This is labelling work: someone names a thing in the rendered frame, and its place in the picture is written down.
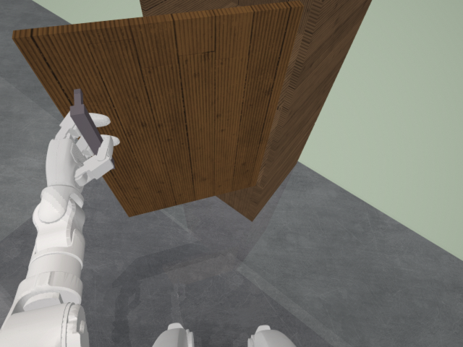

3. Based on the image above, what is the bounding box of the left robot hand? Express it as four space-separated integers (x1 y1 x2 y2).
46 111 120 194

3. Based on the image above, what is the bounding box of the cupboard door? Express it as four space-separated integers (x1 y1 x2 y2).
12 1 304 217

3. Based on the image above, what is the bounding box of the robot thigh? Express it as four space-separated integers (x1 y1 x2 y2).
247 330 296 347
153 328 194 347

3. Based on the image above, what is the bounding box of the robot left upper arm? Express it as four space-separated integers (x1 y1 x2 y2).
0 302 89 347

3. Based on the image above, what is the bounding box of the left robot thigh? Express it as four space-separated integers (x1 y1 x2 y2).
153 328 194 347

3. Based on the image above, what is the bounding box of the robot left forearm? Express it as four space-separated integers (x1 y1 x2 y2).
0 184 85 337

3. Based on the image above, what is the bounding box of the handle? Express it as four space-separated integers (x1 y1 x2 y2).
70 89 115 170

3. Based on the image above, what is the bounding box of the right robot thigh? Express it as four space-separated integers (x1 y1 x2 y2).
247 330 296 347

